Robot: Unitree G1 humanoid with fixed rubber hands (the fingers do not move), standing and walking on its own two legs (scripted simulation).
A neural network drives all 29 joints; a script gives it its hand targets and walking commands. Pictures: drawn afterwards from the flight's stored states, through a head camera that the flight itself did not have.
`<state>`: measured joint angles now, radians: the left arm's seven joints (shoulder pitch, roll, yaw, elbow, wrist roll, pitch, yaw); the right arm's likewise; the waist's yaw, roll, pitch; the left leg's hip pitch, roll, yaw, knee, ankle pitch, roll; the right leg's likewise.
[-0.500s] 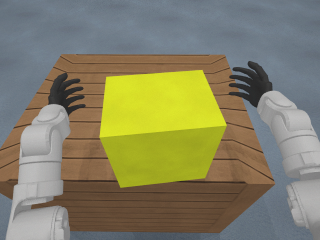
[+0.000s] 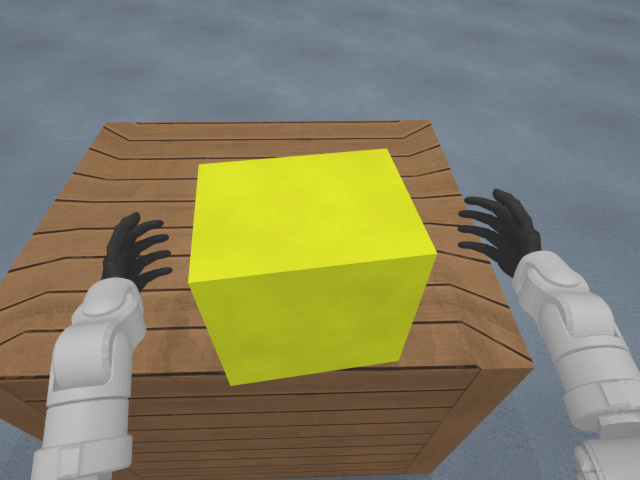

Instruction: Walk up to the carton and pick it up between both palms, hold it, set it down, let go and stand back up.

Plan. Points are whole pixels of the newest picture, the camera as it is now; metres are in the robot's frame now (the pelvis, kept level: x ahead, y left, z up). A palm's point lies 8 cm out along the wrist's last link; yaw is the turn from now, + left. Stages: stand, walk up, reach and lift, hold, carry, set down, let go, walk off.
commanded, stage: set down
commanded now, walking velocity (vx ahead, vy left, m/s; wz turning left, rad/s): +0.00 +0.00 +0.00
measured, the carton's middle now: (306, 270) +0.38 +0.04 +0.05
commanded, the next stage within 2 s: none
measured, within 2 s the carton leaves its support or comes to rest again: neither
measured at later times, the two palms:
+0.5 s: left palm (124, 337) +0.25 +0.24 +0.08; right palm (525, 311) +0.31 -0.23 +0.08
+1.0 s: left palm (146, 384) +0.22 +0.23 +0.02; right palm (537, 395) +0.23 -0.24 +0.02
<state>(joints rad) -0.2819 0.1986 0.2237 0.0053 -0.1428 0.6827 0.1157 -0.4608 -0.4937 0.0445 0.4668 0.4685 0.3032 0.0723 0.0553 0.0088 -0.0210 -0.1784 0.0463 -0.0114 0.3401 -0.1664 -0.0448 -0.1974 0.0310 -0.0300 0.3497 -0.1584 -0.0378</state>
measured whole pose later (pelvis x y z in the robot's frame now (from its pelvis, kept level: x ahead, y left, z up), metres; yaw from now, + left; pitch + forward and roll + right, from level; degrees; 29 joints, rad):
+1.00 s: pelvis +0.01 +0.01 +0.00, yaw -3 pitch -1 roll +0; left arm 0.23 0.07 0.07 0.05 -0.06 0.12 0.20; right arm 0.19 -0.42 0.00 0.28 0.36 -0.10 0.20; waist 0.06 0.00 -0.01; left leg -0.12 0.04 0.04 0.31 -0.18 -0.03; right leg -0.17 0.03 0.02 0.35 -0.17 -0.03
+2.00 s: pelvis +0.01 +0.03 +0.00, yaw -1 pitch -5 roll +0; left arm 0.17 0.12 -0.01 0.26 -0.03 0.11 0.06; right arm 0.20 -0.28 -0.02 0.52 0.07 -0.09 0.11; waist 0.06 0.06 0.06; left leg -0.07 0.02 0.03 0.36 -0.22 0.00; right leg -0.08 0.00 0.01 0.34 -0.18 0.00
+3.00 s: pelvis -0.01 +0.02 -0.01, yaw +0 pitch -3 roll -1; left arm 0.15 0.25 -0.01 0.30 -0.01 -0.05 -0.04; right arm 0.33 -0.26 -0.05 0.64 -0.03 -0.05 0.04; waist 0.02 0.01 0.03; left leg -0.22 0.04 -0.01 0.53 -0.27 -0.02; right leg -0.21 0.02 -0.03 0.49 -0.23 -0.02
